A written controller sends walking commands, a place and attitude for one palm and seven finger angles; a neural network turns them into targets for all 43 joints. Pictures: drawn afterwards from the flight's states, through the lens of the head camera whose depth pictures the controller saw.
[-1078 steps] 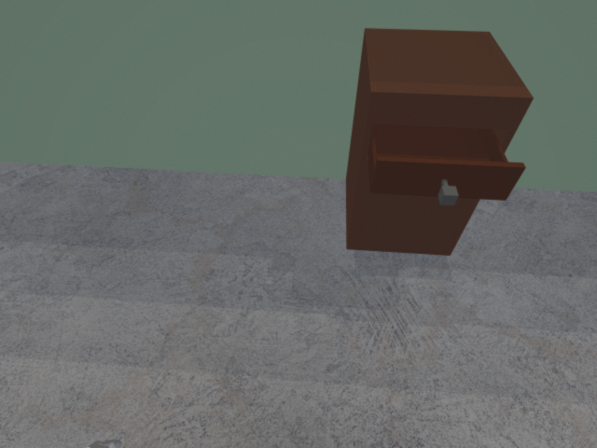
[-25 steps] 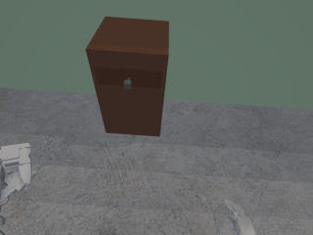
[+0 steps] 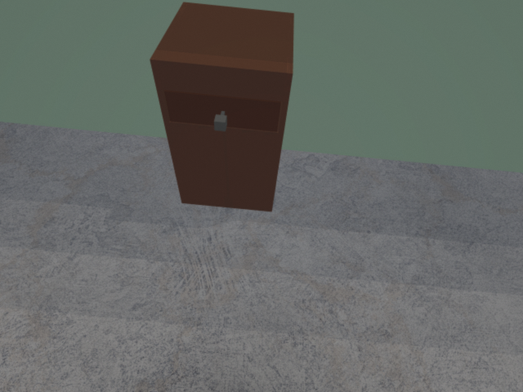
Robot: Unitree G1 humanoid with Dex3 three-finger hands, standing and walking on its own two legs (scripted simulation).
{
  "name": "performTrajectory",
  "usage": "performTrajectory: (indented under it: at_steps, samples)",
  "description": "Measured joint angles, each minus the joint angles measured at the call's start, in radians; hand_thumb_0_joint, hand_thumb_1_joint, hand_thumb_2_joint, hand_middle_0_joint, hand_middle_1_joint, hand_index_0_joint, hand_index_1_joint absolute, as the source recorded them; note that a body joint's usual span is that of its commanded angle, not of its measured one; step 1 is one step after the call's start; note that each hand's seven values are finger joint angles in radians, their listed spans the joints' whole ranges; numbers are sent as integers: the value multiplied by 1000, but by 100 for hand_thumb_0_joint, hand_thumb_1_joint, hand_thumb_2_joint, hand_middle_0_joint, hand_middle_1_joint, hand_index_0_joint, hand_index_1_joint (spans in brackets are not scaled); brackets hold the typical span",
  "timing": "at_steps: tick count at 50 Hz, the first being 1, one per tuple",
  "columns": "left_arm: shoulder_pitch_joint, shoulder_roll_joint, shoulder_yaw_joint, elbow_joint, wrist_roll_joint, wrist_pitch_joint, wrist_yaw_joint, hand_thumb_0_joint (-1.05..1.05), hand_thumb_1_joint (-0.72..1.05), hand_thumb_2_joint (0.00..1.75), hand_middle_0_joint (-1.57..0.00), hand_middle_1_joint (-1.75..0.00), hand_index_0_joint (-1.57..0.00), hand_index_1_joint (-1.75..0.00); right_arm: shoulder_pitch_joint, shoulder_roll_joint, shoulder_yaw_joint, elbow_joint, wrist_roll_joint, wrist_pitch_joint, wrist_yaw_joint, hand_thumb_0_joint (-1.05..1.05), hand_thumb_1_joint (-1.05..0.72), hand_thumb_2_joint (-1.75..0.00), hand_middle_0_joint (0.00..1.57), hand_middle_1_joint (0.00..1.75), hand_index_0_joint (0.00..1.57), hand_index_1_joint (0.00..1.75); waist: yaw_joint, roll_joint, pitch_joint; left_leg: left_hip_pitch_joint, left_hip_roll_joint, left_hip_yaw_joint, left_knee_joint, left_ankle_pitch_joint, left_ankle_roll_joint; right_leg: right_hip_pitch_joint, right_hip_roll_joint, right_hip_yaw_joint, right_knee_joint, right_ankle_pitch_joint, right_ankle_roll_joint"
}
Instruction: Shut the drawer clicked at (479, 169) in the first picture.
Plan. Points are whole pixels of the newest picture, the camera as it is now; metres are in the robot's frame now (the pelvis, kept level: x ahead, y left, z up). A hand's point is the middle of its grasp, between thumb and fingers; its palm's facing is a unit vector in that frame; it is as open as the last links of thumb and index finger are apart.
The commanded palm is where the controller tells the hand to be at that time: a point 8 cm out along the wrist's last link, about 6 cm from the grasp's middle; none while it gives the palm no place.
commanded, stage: let the arm hang, fingers relaxed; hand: left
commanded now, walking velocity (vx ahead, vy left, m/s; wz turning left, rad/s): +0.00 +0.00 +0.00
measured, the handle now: (221, 119) +0.94 +0.19 -0.21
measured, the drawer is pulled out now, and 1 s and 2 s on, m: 0.00 0.00 0.00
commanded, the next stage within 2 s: look to check the result in 0.72 s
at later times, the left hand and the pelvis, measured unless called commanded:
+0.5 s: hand out of the picture +0.00 +0.15 -0.17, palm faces +0.02 -0.99 -0.17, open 7.2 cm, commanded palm none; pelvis +0.01 -0.01 +0.00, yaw -1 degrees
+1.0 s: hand out of the picture +0.01 +0.14 -0.17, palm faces +0.04 -0.98 -0.18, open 7.4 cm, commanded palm none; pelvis +0.02 -0.02 +0.00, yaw -1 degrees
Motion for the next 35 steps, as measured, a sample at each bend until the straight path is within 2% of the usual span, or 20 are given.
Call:
performTrajectory:
  at_steps: [6,17,25,35]
  samples:
    - [56,0,-12,110,-4,-12,-4,1,91,90,-72,-90,-72,-89,50,31,-8,81,9,3,-8,0,-91,-90,20,30,20,30,9,27,12,22,-6,2,-38,16,2,17,-4,1,-28,11,2]
    - [35,-77,-24,151,-7,-30,6,1,91,90,-33,-45,-33,-44,46,75,-15,124,11,-13,-17,0,-91,-90,20,30,20,30,-2,51,-5,48,-6,14,-49,13,-4,25,-6,13,-11,-4,-2]
    - [-24,-124,-25,126,-3,-42,13,1,91,90,-22,-33,-23,-32,41,90,-20,132,6,-21,-23,1,-92,-90,20,30,20,30,-9,42,-27,57,3,13,-43,3,-13,32,3,13,-2,-16,-10]
    - [-26,-107,-11,123,-8,-46,12,1,92,90,-20,-30,-20,-30,55,94,-25,134,5,-27,-26,0,-91,-90,19,30,20,30,-15,37,-25,62,17,3,-37,-9,-26,45,18,4,-11,-22,-22]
